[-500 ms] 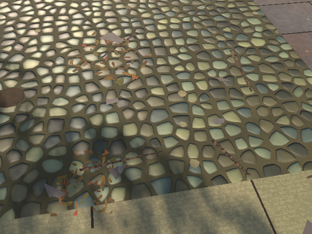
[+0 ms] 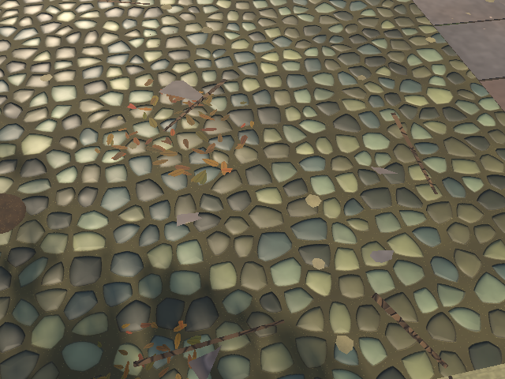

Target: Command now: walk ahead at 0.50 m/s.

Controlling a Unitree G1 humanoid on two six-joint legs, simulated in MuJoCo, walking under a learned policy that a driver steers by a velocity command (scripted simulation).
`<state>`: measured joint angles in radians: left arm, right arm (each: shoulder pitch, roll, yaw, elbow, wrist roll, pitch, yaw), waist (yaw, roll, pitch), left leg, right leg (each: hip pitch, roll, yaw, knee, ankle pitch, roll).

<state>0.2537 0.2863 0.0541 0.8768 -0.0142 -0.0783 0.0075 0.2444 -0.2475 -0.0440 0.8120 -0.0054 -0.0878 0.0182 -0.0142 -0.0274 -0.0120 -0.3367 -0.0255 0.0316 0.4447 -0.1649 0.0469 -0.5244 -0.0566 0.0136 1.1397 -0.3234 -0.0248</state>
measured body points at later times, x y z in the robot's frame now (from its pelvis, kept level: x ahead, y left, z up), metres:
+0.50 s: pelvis +0.26 -0.06 +0.00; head +0.29 -0.08 +0.45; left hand +0.39 +0.20 -0.11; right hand +0.32 -0.34 -0.14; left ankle +0.19 +0.08 -0.65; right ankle +0.30 -0.15 -0.74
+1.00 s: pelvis +0.52 +0.01 -0.01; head +0.57 +0.02 +0.43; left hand +0.54 +0.29 -0.15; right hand +0.73 -0.23 -0.11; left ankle +0.59 +0.10 -0.74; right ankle +0.40 -0.16 -0.63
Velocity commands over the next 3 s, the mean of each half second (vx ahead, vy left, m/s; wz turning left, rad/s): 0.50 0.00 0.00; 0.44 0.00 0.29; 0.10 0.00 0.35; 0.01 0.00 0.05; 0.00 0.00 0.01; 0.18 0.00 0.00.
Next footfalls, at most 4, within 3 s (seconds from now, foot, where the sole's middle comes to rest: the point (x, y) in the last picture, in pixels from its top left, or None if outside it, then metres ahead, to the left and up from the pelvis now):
0.36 right None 0.34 -0.15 -0.78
0.90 left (206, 325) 0.63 0.12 -0.78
1.38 right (282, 286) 0.75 -0.09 -0.78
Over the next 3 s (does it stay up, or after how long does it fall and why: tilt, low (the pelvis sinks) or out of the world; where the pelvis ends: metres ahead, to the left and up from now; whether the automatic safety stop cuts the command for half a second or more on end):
stays up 0.73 0.00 0.00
